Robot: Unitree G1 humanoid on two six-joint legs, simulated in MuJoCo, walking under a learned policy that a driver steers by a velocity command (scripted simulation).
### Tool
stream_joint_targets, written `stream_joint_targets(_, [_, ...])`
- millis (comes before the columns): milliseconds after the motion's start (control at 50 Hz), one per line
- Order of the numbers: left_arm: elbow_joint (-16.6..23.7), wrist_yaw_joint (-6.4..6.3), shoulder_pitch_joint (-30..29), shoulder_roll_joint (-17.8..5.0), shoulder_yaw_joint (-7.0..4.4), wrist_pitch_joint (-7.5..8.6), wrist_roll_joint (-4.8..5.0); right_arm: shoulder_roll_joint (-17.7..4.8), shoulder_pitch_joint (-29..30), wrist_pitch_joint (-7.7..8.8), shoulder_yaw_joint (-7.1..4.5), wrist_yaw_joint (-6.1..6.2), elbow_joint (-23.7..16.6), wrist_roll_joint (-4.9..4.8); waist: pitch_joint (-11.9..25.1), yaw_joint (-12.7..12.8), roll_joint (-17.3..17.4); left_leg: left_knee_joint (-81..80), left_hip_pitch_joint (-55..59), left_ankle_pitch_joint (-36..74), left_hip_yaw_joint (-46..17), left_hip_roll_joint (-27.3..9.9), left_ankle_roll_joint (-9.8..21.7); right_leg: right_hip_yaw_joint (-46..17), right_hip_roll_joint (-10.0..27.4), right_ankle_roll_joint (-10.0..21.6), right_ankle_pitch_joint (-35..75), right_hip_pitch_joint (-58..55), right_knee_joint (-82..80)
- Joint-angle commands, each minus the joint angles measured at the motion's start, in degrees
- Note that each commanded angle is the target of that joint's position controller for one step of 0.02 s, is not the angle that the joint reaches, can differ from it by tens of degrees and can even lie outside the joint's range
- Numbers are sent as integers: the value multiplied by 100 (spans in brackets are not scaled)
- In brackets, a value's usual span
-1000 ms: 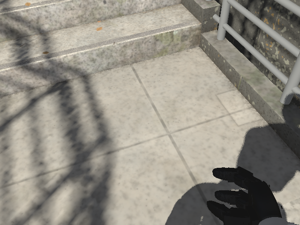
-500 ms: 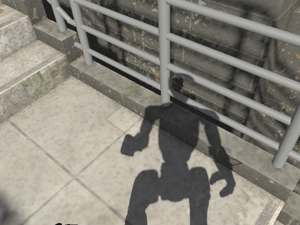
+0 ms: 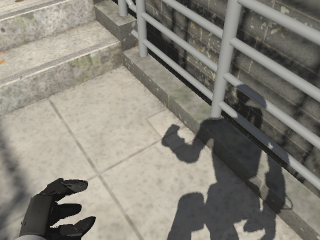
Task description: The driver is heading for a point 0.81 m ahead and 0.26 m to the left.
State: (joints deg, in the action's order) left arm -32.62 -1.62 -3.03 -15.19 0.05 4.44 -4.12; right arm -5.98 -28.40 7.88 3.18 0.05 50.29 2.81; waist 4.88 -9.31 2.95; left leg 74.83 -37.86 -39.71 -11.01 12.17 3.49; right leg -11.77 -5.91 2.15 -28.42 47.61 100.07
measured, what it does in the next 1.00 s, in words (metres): walks backwards, turning left: right foot, then left foot 0.05 m lower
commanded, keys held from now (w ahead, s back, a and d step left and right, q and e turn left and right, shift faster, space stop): q+shift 0.38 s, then w+q+shift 0.38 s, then w+e+shift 0.20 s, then e+shift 0.04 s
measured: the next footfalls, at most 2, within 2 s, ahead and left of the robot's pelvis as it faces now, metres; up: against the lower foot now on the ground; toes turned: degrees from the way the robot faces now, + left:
right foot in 0.14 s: +0.13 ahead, -0.24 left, +0.00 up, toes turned +19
left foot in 0.60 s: -0.07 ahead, +0.00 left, -0.04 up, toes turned +52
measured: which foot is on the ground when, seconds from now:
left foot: down 0.00-0.16, up 0.18-0.58, down 0.60-0.86, up 0.88-1.00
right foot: up 0.00-0.12, down 0.14-0.66, up 0.68-0.84, down 0.86-1.00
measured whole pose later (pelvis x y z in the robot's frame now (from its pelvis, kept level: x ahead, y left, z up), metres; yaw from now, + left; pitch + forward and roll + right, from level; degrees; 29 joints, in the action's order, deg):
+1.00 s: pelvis -0.11 -0.08 -0.01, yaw +49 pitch +0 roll -3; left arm -34.7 -6.0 13.9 -11.0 -2.1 -3.4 -2.8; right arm -11.4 5.1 -2.5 -0.7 0.9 27.1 2.5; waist -3.7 6.9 1.4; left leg 95.9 -41.0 -21.9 -4.5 4.5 -1.9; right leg 10.6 -1.2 10.5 -48.0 40.1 70.0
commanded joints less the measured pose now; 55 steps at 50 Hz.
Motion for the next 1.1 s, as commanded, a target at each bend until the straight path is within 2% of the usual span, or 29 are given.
stream_joint_targets(20, [732,-40,-1017,-201,-10,171,102,-686,-693,-1,-204,155,-219,16,-41,-92,401,-1929,1579,3702,-3085,-1231,1107,-202,84,-93,-61,1460,217])
stream_joint_targets(120, [785,152,-52,-126,-116,-80,62,-1351,1406,-142,-429,179,-1287,-217,304,931,217,-2499,-670,2184,-3089,-647,586,195,400,-745,1366,-1752,-4009])
stream_joint_targets(140, [699,379,283,46,-169,-174,343,-1608,1271,-218,-593,26,-1038,-523,-161,1514,-332,-2727,-1139,1183,-2523,-380,556,1218,195,-788,167,-3000,-6320])
stream_joint_targets(180, [265,453,1276,-1047,-543,-258,402,-788,168,-302,-548,-230,-1397,231,1143,820,-1718,-389,-2229,477,-1091,749,-991,-2328,2193,1169,5024,-5274,-5905])
stream_joint_targets(200, [340,343,1369,-1418,-682,-239,389,-927,538,-275,-550,-259,-1395,102,778,1126,-1548,1296,-2833,864,-875,266,-1248,-3416,2774,1670,3918,-4743,-6313])
stream_joint_targets(260, [246,141,364,-99,-189,-276,370,-974,1161,-267,-565,19,-1312,-251,533,773,-1234,2685,-2403,1894,-133,-356,-1005,-1307,2122,1200,2274,-3015,-6723])
stream_joint_targets(320, [309,-141,69,335,-76,-244,421,-969,1456,-99,-451,22,-1272,-12,588,713,-848,2555,-1703,2274,299,-1012,-1212,-544,2043,1051,2235,-2598,-6871])
stream_joint_targets(380, [178,-244,208,52,-123,-228,259,-1231,1719,-87,-438,-83,-1428,-149,505,755,-717,2680,-1516,2501,298,-1057,-1305,119,1967,1045,2238,-2449,-6997])
stream_joint_targets(440, [62,-81,903,-41,-20,-146,179,-1704,1470,-26,-559,-297,-1081,192,331,928,-723,2512,-1495,2732,374,-1103,-1095,404,2177,951,669,-2705,-7128])
stream_joint_targets(580, [66,120,1334,-643,-239,-218,74,-1619,1330,59,-743,-284,-910,204,26,730,-1239,-1453,468,1511,1108,-1878,-954,1452,2830,98,1116,-3492,-6777])
stream_joint_targets(600, [93,121,1330,-668,-258,-268,24,-1595,1249,81,-803,-258,-867,138,13,725,-1235,-1970,803,1692,1187,-1903,-900,1521,2931,39,1166,-3478,-6544])
stream_joint_targets(620, [-176,-5,1628,-1012,-626,-356,35,-1475,2212,-690,-854,-243,-1691,-328,-69,726,-1366,-2974,1607,1058,1642,-1991,-272,1904,2715,-148,55,-2814,-5796])
stream_joint_targets(680, [351,74,406,-351,-486,-688,18,-1293,421,-846,-945,-12,-1201,-301,-408,-301,608,-4270,3819,3586,1978,-1702,307,2655,1697,-524,-2045,-493,-2226])
stream_joint_targets(700, [651,128,-142,271,-290,-647,43,-1402,-108,-810,-904,94,-1156,-54,-269,-415,1259,-3220,4301,3758,1819,-1508,410,2493,1494,-619,-2776,722,-691])
stream_joint_targets(720, [971,174,-507,592,-150,-580,160,-1338,-81,-808,-811,179,-1257,108,322,-264,1435,-2734,4704,4614,1526,-1635,489,2412,1343,-741,-2927,1413,151])
stream_joint_targets(740, [1561,152,-52,543,-65,-560,281,-2131,1170,-833,-950,323,-1594,151,642,728,1960,-4060,4177,4149,-615,-2599,880,2175,1324,-1021,-2538,1537,-477])
stream_joint_targets(760, [1406,150,319,25,-179,-517,246,-2197,1907,-781,-1015,400,-2039,213,588,1021,849,-4499,3042,3283,-1129,-2709,762,1758,1388,-1013,-2132,687,-931])
stream_joint_targets(820, [229,-45,3389,-593,-498,-686,412,-1994,3378,-538,-915,272,-2237,94,932,2671,131,-3936,1445,3512,711,-1876,-269,2811,778,-550,-1501,-2827,-3291])
stream_joint_targets(840, [-27,-157,4212,-486,-544,-757,405,-1679,3991,-463,-844,230,-2318,-41,790,3186,304,-3428,662,3651,864,-1689,-382,2886,737,-103,-1027,-3921,-3842])
stream_joint_targets(860, [-380,-244,4767,-114,-494,-742,447,-1138,4576,-439,-677,188,-2438,-127,723,3601,-603,-1626,-697,1586,968,-1259,-325,2384,971,356,-40,-5196,-4596])
stream_joint_targets(880, [-670,-356,4903,279,-409,-661,321,-120,5249,-463,-341,187,-2629,-43,797,3854,-2663,2195,-1601,-539,743,-140,-159,1545,1281,564,1074,-5348,-4319])
stream_joint_targets(900, [65,-380,2451,367,-248,-661,284,218,4662,-653,-253,234,-3067,-178,978,2390,-2590,3047,-1792,345,-665,-223,-338,-60,1886,634,387,-4199,-5138])
stream_joint_targets(940, [1279,-434,-1241,235,-84,-652,259,-910,2189,-992,-568,83,-2772,67,150,51,-763,3401,-104,2131,78,-891,-525,-1894,2473,845,-1271,-307,-6690])
stream_joint_targets(980, [1330,-467,-1685,365,34,-454,40,-1596,403,-1244,-809,87,-2151,-7,64,-683,-243,2689,2743,2489,1229,-1054,-565,74,1241,441,420,2007,-5393])
stream_joint_targets(1020, [881,-504,-581,275,11,-389,-215,-1258,108,-1192,-594,115,-1932,-288,-111,-627,-62,-1623,3594,2157,1894,-1183,-326,1352,514,106,358,1928,-3922])
stream_joint_targets(1040, [594,-543,264,207,-122,-485,-53,-846,245,-1087,-398,98,-1741,-247,-384,-208,216,-4277,3966,2732,2584,-1019,-201,1994,-77,54,-126,1413,-3367])
stream_joint_targets(1060, [284,-512,1032,63,-285,-631,87,-311,762,-994,-234,57,-1669,-237,-815,381,565,-5931,3785,4014,2388,-1140,-82,1794,-327,364,-924,929,-2399])
stream_joint_targets(1080, [1232,-38,235,26,-86,-645,114,-573,386,-1330,6,-1335,-904,132,-2114,1408,1281,-4906,2793,5058,1060,-1473,1717,1254,-457,207,-2329,3390,439])
stream_joint_targets(1100, [633,218,1114,374,72,-858,341,-681,421,-1590,-33,-1770,-565,603,-1454,1338,476,-4307,3023,6071,1026,-2054,1999,-171,-947,388,-1195,4274,2150])
Keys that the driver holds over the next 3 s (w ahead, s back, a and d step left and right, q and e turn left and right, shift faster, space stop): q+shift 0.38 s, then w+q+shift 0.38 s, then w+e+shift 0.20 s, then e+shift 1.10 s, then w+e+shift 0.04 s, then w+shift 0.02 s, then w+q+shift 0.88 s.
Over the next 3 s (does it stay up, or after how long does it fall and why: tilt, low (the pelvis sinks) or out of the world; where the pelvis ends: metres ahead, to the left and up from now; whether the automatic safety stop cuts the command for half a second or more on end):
stays up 0.57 0.07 0.10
